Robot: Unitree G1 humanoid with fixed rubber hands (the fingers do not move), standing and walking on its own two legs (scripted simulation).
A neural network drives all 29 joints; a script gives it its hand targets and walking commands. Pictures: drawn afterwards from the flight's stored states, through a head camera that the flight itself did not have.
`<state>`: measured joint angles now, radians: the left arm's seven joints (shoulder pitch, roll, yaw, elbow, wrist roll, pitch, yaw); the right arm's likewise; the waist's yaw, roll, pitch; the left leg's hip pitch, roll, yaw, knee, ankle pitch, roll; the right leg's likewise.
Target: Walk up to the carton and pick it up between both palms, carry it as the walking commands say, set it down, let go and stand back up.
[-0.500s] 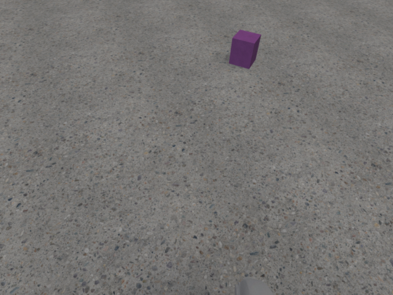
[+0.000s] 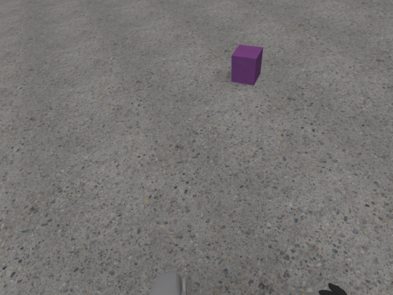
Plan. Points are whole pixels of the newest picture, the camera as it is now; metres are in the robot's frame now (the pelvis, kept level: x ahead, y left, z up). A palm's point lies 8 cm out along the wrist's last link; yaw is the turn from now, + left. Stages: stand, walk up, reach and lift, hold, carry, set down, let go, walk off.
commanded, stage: walk up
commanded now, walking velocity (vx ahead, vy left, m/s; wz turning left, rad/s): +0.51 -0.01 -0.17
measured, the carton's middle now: (246, 65) +2.03 -0.18 -0.66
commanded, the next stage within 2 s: none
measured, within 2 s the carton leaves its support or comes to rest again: neither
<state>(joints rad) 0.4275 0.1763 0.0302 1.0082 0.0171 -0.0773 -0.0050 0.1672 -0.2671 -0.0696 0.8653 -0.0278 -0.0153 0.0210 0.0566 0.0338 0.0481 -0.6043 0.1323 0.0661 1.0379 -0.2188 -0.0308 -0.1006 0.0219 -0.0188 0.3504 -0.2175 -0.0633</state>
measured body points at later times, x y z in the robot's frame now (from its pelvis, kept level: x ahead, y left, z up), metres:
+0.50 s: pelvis +0.27 +0.06 +0.00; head +0.30 +0.09 +0.45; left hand +0.36 +0.31 -0.16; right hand +0.23 -0.20 -0.13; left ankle +0.25 +0.17 -0.75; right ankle +0.26 -0.10 -0.66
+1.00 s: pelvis +0.51 -0.06 +0.00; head +0.53 -0.08 +0.45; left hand +0.50 +0.19 -0.14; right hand +0.60 -0.32 -0.15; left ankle +0.50 +0.10 -0.66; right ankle +0.52 -0.13 -0.75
